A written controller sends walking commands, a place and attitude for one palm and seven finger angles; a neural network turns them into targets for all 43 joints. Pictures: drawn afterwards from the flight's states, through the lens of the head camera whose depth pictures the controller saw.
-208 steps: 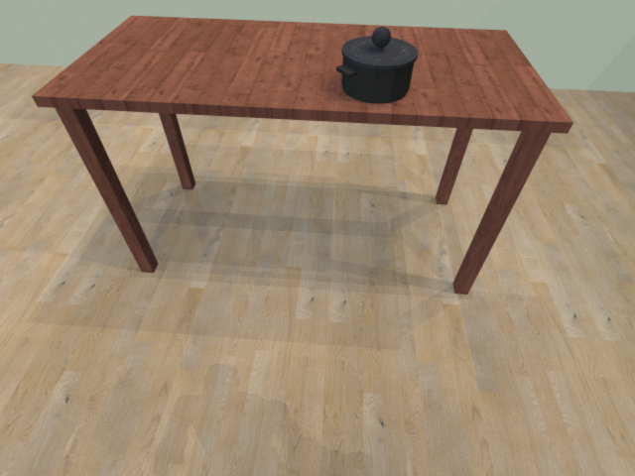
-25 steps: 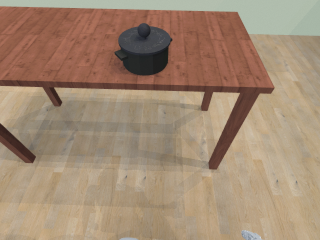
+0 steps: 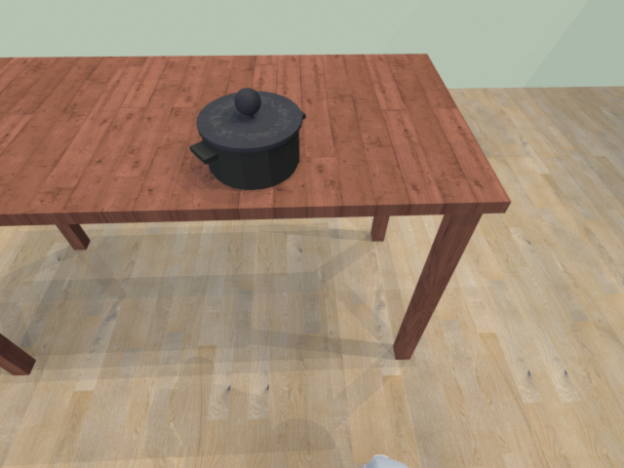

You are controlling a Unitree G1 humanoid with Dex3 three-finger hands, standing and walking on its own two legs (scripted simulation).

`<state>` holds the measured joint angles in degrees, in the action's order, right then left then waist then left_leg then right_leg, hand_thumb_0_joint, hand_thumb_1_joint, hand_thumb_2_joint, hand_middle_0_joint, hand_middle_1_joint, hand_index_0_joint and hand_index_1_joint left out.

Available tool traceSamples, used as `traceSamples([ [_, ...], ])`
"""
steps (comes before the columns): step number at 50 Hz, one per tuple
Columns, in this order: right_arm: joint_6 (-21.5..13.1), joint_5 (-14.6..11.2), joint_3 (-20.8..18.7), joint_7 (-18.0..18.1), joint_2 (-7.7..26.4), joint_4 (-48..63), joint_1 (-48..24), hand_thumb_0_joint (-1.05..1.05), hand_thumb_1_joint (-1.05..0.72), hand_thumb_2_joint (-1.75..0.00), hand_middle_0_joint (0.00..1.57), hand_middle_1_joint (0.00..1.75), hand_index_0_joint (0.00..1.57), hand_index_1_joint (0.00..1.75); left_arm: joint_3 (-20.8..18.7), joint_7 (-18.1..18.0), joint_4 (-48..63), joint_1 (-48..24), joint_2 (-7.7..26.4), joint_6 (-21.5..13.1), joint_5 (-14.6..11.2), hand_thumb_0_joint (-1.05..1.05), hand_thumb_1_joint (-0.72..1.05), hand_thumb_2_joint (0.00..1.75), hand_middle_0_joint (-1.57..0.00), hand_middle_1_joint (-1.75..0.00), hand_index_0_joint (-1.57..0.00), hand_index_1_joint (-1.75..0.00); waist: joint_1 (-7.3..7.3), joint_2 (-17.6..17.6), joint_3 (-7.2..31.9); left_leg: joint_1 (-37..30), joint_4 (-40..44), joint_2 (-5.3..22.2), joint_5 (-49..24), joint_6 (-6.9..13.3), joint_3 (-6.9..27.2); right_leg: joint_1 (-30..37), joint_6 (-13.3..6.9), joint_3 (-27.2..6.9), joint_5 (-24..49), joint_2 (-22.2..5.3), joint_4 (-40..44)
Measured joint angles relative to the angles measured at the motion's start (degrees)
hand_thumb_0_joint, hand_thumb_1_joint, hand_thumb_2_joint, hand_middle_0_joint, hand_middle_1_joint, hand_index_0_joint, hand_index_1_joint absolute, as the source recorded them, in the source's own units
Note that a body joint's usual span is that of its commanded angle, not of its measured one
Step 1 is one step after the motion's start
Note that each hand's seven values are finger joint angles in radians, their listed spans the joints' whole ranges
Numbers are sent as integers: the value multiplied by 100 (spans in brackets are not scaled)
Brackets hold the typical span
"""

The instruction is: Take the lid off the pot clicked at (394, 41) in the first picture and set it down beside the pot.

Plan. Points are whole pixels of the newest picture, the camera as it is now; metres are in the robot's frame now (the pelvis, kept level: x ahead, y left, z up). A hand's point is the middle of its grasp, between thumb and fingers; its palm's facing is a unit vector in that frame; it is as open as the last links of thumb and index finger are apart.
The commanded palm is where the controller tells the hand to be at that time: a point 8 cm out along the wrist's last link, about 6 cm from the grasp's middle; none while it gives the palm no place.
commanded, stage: take the last steps up to it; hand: left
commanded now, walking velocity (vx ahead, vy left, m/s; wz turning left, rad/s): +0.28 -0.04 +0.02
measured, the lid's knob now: (247, 101) +0.68 +0.13 +0.13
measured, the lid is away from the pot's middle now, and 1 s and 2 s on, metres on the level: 0.00 0.00 0.00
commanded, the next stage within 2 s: come to a stop and stand still in 0.38 s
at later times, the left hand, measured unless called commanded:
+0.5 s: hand out of the picture +0.12 +0.11 -0.17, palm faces +0.12 -0.98 -0.17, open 7.3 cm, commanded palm none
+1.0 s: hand (217, 455) +0.18 +0.15 -0.18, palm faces +0.08 -0.96 -0.28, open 7.4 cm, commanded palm none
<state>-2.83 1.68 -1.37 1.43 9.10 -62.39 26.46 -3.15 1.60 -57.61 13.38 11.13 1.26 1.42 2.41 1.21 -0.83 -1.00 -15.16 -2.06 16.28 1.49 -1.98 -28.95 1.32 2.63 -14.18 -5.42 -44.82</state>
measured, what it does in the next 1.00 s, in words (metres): walks ahead: right foot, then left foot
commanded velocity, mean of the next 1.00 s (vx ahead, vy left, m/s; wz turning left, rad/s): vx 0.03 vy -0.02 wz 0.03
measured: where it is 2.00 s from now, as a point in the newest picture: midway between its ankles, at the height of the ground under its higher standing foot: outside the picture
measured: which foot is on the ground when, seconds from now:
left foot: down 0.00-0.10, up 0.12-0.58, down 0.60-1.00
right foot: up 0.00-0.06, down 0.08-0.64, up 0.66-1.00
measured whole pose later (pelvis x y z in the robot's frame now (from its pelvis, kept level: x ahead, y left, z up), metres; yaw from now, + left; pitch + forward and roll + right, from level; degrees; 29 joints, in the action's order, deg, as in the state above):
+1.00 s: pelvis +0.15 -0.06 -0.01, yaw +1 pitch -1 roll +0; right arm 2.3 1.7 -3.1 1.7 10.1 -57.7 8.2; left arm -3.8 -1.8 -56.9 14.6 12.2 2.1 1.1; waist -0.2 -0.6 -2.6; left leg 21.0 -27.8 3.8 5.8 -0.4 -3.7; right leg -14.7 0.4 0.4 -24.4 -2.1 -39.9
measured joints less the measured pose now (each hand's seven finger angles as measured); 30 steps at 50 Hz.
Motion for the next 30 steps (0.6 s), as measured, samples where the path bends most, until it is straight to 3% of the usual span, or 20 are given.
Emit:
traceSamples([
  [4,39,20,-2,-19,8,-193,222,0,-91,-90,20,30,20,30,10,24,170,-292,-84,-185,-10,0,91,90,-19,-30,-20,-30,128,-186,-106,38,-636,212,578,-213,18,551,-129,179,103,182,1101],
  [5,52,-3,-1,-34,-4,-242,254,0,-91,-90,20,30,20,30,10,11,208,-365,-96,-289,5,0,91,90,-20,-30,-20,-30,116,-227,-147,240,-1207,287,843,-189,24,628,-263,241,409,232,1182],
  [7,139,-39,-11,-64,-4,-330,161,0,-91,-90,20,30,20,30,25,-40,246,-475,-172,-435,-25,0,91,90,-20,-30,-20,-30,96,-347,-248,933,-2983,389,1230,-58,149,701,-424,401,226,333,935],
  [9,195,-52,-58,-83,11,-337,18,0,-91,-89,20,30,20,30,51,-88,249,-413,-250,-482,-63,0,91,90,-20,-30,-20,-30,26,-368,-221,1610,-4366,409,1060,36,154,957,-488,466,32,404,1077],
  [12,225,-24,-132,-91,57,-183,-294,1,-91,-90,20,30,19,30,23,-208,150,-177,-358,-484,-100,-1,92,90,-20,-30,-20,-30,-12,-369,-89,2406,-5079,568,419,-11,54,1412,-503,517,137,510,1646],
  [16,226,1,-188,-94,62,118,-752,0,-91,-90,20,30,19,30,-7,-289,29,127,-274,-519,-71,-2,95,90,-20,-30,-21,-30,-64,-373,61,3037,-4743,756,-71,-193,0,1858,-570,574,239,634,2241],
  [21,238,-7,-224,-125,103,336,-1287,0,-92,-90,20,30,19,30,98,-255,-222,547,-356,-524,-38,-1,94,90,-20,-30,-20,-30,-223,-375,139,3211,-3934,812,-337,-340,-43,2236,-551,551,168,714,2573],
  [28,202,-56,-117,-148,75,421,-1829,0,-92,-90,20,30,19,30,203,-277,-551,1037,-510,-446,5,0,91,90,-20,-30,-20,-30,-559,-225,34,2568,-2372,583,-294,-289,-135,2605,-368,519,-242,643,2461],
  [30,146,-64,-40,-104,32,446,-1938,0,-92,-90,20,30,19,30,230,-316,-636,1152,-538,-373,-18,0,91,90,-20,-30,-20,-30,-618,-204,-23,2141,-1670,513,-1111,-237,-132,2580,-280,493,-516,635,2108],
])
